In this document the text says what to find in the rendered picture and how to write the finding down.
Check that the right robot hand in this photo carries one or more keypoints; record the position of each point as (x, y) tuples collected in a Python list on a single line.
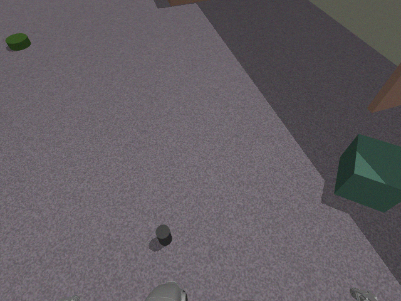
[(361, 295)]

